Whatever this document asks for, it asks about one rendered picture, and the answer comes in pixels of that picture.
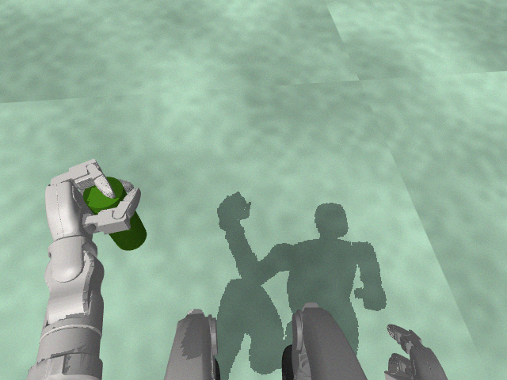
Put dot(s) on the left robot hand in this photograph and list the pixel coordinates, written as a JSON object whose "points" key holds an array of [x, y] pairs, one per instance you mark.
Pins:
{"points": [[67, 213]]}

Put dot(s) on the can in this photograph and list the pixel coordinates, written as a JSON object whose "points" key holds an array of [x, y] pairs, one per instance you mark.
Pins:
{"points": [[96, 201]]}

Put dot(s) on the left robot arm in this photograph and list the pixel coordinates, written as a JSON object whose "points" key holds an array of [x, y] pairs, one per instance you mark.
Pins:
{"points": [[72, 329]]}

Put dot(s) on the right robot hand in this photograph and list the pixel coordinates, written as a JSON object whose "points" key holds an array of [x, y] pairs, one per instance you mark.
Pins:
{"points": [[423, 364]]}

